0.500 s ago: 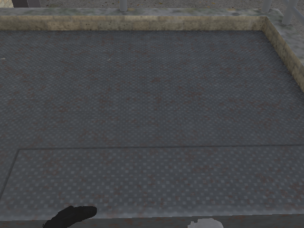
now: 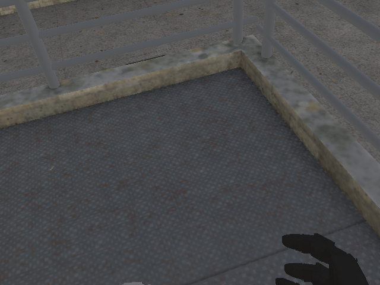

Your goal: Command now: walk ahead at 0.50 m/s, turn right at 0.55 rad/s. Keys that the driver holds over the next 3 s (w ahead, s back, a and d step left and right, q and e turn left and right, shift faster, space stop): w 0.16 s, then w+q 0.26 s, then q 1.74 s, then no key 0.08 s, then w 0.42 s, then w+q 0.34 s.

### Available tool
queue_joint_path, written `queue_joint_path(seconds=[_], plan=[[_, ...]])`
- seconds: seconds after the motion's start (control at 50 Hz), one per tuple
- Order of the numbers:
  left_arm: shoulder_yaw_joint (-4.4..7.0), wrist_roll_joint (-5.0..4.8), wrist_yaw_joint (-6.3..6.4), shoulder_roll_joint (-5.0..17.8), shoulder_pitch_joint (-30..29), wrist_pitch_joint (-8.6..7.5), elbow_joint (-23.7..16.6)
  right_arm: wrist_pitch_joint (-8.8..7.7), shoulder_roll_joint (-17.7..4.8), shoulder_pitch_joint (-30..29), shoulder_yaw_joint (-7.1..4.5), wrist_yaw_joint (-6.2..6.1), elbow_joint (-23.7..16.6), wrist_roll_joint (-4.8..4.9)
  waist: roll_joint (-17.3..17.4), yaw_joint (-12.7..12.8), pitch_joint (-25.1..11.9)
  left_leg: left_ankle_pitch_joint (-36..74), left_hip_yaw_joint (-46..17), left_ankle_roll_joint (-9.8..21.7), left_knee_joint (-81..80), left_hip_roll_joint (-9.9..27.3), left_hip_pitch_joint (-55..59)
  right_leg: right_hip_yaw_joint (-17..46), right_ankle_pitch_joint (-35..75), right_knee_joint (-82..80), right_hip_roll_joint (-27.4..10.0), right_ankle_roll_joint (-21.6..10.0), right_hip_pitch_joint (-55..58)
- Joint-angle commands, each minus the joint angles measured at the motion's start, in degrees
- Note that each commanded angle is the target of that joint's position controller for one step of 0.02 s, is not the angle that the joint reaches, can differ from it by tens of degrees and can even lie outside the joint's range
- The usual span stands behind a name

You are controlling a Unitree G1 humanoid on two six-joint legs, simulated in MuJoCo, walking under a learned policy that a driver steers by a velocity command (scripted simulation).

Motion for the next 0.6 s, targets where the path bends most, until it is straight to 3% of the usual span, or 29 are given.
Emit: queue_joint_path(seconds=[0.02,0.04,0.06,0.1,0.12,0.14,0.16,0.18,0.2,0.22,0.24,0.26,0.28,0.3,0.32,0.34,0.36,0.38,0.4,0.42,0.44,0.46,0.48,0.5,0.52,0.54,0.56,0.58,0.6], plan=[[-0.64,0.12,0.09,2.64,-4.43,-1.51,-1.99,1.07,6.29,3.31,3.50,-0.65,-1.59,0.37,-6.72,-3.74,6.86,-0.01,5.71,-0.92,12.18,-0.71,-14.61,15.45,2.82,-14.87,-8.46,3.27,-3.27],[-0.93,-0.13,0.51,2.04,-3.87,-1.25,-1.31,0.75,6.15,1.19,3.90,-0.58,-2.55,0.32,-6.56,-3.11,7.79,1.06,6.35,-1.32,7.32,-0.10,-16.11,15.13,1.62,-15.65,-7.74,4.27,-3.63],[-1.02,-0.71,0.80,1.40,-2.01,-0.82,0.15,0.40,6.63,-6.10,4.69,-0.51,-4.89,-0.88,-6.28,-0.40,8.24,2.80,8.92,-1.80,-0.39,-0.27,-16.79,15.08,2.45,-18.03,-7.52,3.61,-4.12],[-0.90,0.21,2.94,1.27,3.91,0.70,3.24,-0.58,7.64,-15.48,5.62,-1.28,-8.44,-1.11,-9.55,3.86,7.23,2.26,12.20,-3.42,-9.80,-0.14,-18.69,19.58,6.31,-24.08,-10.18,-0.24,1.03],[-0.50,0.08,4.13,2.59,5.59,1.06,3.60,-0.64,6.74,-18.30,5.83,-1.58,-9.71,-0.68,-9.42,5.17,6.49,0.19,15.21,-4.28,-17.53,-0.14,-15.44,19.60,10.35,-29.54,-12.14,-2.12,3.52],[-0.35,-0.79,5.18,2.08,6.25,1.05,4.66,-0.86,6.22,-18.83,5.42,-1.57,-10.35,-0.50,-10.35,4.19,4.79,-2.87,12.48,-4.19,-23.96,1.62,-11.75,19.11,13.90,-31.48,-13.90,-3.78,8.56],[-0.40,-1.25,5.81,2.11,7.72,0.88,6.00,-0.90,4.32,-19.08,4.54,-0.94,-9.67,0.11,-9.56,4.16,2.52,-3.86,15.31,-3.12,-29.65,0.83,-7.72,15.62,21.43,-35.07,-15.47,-4.20,14.20],[-0.30,-1.65,6.11,2.52,7.94,0.63,7.16,-0.48,2.77,-16.91,3.72,-0.56,-9.06,0.56,-10.73,2.92,1.40,-7.37,15.81,-1.75,-37.04,0.48,-1.62,11.65,32.38,-34.98,-15.72,-4.36,18.15],[-0.23,-1.90,5.77,3.66,3.15,0.66,5.59,-0.23,1.52,-12.96,2.92,-0.12,-7.96,0.34,-10.12,-0.93,-0.68,-11.79,16.88,-0.09,-45.29,-1.73,10.01,5.75,50.89,-32.68,-14.18,-3.96,17.49],[0.00,-1.23,5.34,5.71,2.69,0.16,4.66,-0.65,-2.08,-10.50,1.15,0.68,-7.35,0.56,-12.40,-2.97,-4.38,-13.78,19.80,0.83,-51.94,-5.65,21.40,3.95,74.39,-29.41,-14.09,-4.40,18.97],[0.73,-0.70,5.53,8.56,3.68,0.47,5.18,-0.18,-4.13,-7.47,-0.28,1.26,-5.79,0.60,-15.39,-4.71,-7.89,-15.79,19.70,0.77,-54.00,-8.57,27.12,4.56,92.17,-25.61,-16.85,-5.06,24.84],[0.93,-0.49,5.74,10.45,1.51,0.63,4.83,0.88,-6.24,-2.01,-1.29,1.61,-3.53,1.74,-16.99,-7.57,-8.68,-20.60,16.43,1.92,-59.36,-9.67,28.11,3.59,104.01,-18.97,-19.12,-5.23,31.75],[1.18,0.84,6.03,11.48,-2.09,0.24,3.81,1.61,-9.15,6.24,-2.30,1.76,-1.32,2.28,-16.63,-12.02,-11.00,-23.76,8.59,4.38,-65.10,-8.57,34.12,1.30,111.25,-7.43,-19.58,-5.14,33.28],[1.42,1.20,5.39,9.18,-2.51,-0.70,1.10,1.97,-10.90,16.42,-2.75,2.55,3.96,-0.55,-1.12,-11.91,-16.79,-24.43,-8.15,8.10,-70.09,-4.43,52.69,1.30,104.90,7.74,-16.19,-5.92,16.90],[0.70,0.83,3.36,4.81,-4.02,-2.32,-0.11,3.16,-14.63,24.33,-4.64,1.40,8.18,-2.27,21.21,-12.14,-18.39,-29.30,-36.08,15.76,-95.07,3.29,67.48,3.72,57.41,29.65,-3.97,-2.58,-2.33],[-0.15,3.06,0.28,2.16,-5.08,-4.98,-0.69,3.96,-11.83,23.49,-3.82,-1.17,10.42,-2.75,29.37,-9.07,-18.65,-22.80,-55.39,17.92,-107.68,9.09,69.63,8.62,14.47,56.69,3.97,0.25,-13.46],[-0.11,1.27,-2.31,1.01,-8.48,-6.41,-4.10,3.79,-3.74,20.63,-1.65,-2.00,12.19,-2.33,16.75,-4.97,-9.76,-28.29,-52.31,14.08,-107.46,9.87,60.30,11.79,11.18,71.09,1.79,-0.73,-22.21],[-0.89,0.12,-3.07,0.67,-16.90,-6.54,-9.62,3.43,0.93,19.60,-0.10,-1.40,14.82,-2.26,5.31,-2.69,-1.59,-30.20,-42.21,10.53,-105.48,7.70,49.76,9.46,10.54,74.98,0.15,-1.96,-25.25],[-1.34,0.62,-2.65,0.07,-18.87,-6.19,-11.96,2.50,1.52,16.23,0.13,-0.61,15.79,-2.04,-2.44,0.91,4.58,-25.17,-31.21,7.45,-103.62,5.28,41.10,7.37,9.38,76.24,-2.22,-3.66,-26.79],[-1.99,0.59,-2.07,-0.97,-15.93,-5.30,-12.47,2.08,2.97,13.92,0.96,0.22,16.25,-1.89,-3.77,4.01,5.22,-21.25,-24.43,6.29,-102.37,2.85,38.55,5.94,8.44,78.47,-3.80,-3.98,-28.89],[-2.47,-0.18,-0.98,-1.05,-12.21,-4.77,-12.56,1.95,2.35,12.19,0.79,0.77,16.36,-1.12,-4.09,6.69,7.17,-15.17,-18.50,4.78,-103.12,0.81,35.95,5.65,7.24,77.46,-5.41,-3.96,-29.24],[-3.06,-0.40,0.59,-1.03,-9.67,-4.68,-12.33,2.02,-0.53,10.29,0.06,1.61,15.91,-0.22,-4.73,8.19,8.15,-7.73,-13.32,4.50,-102.81,-0.68,34.24,4.28,8.24,74.02,-6.60,-2.79,-30.01],[-3.08,-0.74,1.64,-0.11,-10.28,-4.79,-13.22,1.64,-1.86,10.22,-0.08,1.91,15.62,0.20,-4.62,8.84,9.26,-3.24,-9.73,4.27,-103.69,-2.17,32.90,2.83,8.97,68.24,-7.86,-1.91,-30.67],[-2.97,0.23,2.68,1.56,-13.21,-4.66,-14.94,1.00,-3.45,9.71,-0.53,1.94,15.01,1.07,-5.76,8.23,9.01,1.66,-6.82,4.54,-105.79,-3.85,31.58,0.52,11.14,54.45,-9.18,-0.09,-27.70],[-2.85,1.75,3.68,2.10,-17.46,-4.69,-17.68,0.29,-5.67,11.29,-1.06,1.65,14.64,1.08,-3.54,6.72,8.54,8.89,-4.81,4.75,-107.75,-5.58,30.38,-3.33,14.63,45.04,-9.06,1.41,-24.39],[-2.52,2.63,4.31,2.32,-21.46,-4.96,-18.82,-0.20,-6.34,14.03,-1.37,1.29,14.72,0.62,-0.30,4.52,5.29,16.24,-6.18,4.64,-108.58,-5.50,32.90,-5.40,17.39,40.80,-8.61,3.09,-21.63],[-2.06,2.46,5.01,3.12,-23.18,-4.54,-19.58,-0.08,-8.03,16.84,-1.99,0.54,14.64,0.56,2.87,2.89,3.53,22.82,-5.88,4.79,-108.55,-5.04,35.95,-6.04,18.49,36.51,-8.32,4.96,-19.48],[-1.64,1.83,5.56,3.54,-23.45,-4.52,-19.61,0.64,-9.48,18.54,-2.85,-0.34,13.95,1.23,3.88,1.49,1.63,26.13,-5.46,4.20,-107.44,-4.71,41.33,-5.44,19.77,30.61,-8.25,6.63,-18.83],[-1.81,1.29,5.85,2.88,-26.81,-4.57,-20.46,1.23,-10.39,20.89,-3.65,-1.53,13.66,1.56,2.72,-0.44,0.62,27.17,-6.36,3.00,-105.90,-4.34,46.76,-5.09,19.40,23.67,-7.76,7.63,-19.22]])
